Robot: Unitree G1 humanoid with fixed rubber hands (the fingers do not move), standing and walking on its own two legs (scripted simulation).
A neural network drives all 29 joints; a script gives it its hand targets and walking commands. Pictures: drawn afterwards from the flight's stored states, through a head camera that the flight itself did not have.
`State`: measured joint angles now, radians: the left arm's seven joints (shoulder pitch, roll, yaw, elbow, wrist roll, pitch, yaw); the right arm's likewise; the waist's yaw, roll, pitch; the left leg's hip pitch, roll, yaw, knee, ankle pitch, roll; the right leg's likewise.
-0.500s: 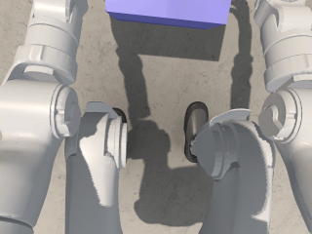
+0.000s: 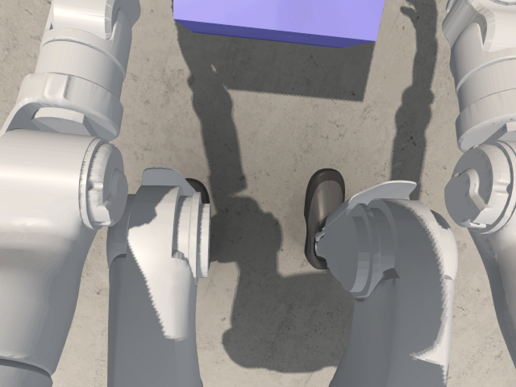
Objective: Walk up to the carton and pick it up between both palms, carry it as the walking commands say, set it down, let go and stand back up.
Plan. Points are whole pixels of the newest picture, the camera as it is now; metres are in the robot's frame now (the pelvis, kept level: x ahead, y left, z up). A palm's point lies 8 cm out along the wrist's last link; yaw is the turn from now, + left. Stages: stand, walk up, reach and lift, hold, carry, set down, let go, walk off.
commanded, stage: set down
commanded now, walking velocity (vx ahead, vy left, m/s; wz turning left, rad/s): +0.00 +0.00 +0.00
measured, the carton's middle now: out of the picture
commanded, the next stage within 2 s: let go in 1.64 s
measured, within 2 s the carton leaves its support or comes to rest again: neither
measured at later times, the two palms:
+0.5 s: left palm out of the picture +0.58 +0.18 -0.14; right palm out of the picture +0.57 -0.21 -0.14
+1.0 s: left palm out of the picture +0.58 +0.19 -0.01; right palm out of the picture +0.58 -0.19 +0.01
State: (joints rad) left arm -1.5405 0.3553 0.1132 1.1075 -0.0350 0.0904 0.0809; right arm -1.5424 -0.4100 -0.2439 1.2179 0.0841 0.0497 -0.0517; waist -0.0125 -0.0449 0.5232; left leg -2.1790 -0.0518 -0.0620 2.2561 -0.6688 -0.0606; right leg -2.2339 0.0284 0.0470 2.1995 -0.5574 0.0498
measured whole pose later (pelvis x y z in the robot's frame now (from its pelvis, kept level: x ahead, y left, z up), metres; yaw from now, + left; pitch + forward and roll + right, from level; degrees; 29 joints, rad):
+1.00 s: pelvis +0.00 +0.00 +0.10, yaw +0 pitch +31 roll +0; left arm -1.44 0.43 0.17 0.55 -0.14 0.44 0.11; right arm -1.43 -0.43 -0.20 0.52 0.15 0.45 -0.12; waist -0.01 -0.03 0.53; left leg -1.85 -0.04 -0.04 1.94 -0.62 -0.05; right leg -1.90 0.02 0.06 1.90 -0.54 0.05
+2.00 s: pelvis +0.00 -0.01 +0.29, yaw +1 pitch +18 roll +0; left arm -0.84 0.45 0.07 0.28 -0.15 0.50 0.03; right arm -0.80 -0.40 -0.17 0.23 0.15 0.50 -0.08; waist -0.01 -0.01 0.52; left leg -1.10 -0.02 -0.06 1.19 -0.40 -0.05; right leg -1.13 0.02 0.05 1.17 -0.34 0.02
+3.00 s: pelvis +0.09 -0.01 +0.40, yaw +2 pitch -8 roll +0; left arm 0.20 0.19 0.03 0.41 -0.08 0.15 -0.07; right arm 0.24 -0.21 -0.12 0.35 0.04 0.16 0.09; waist -0.01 0.01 0.19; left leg -0.14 0.00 -0.10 0.59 -0.32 -0.04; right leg -0.16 0.01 0.03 0.58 -0.29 0.01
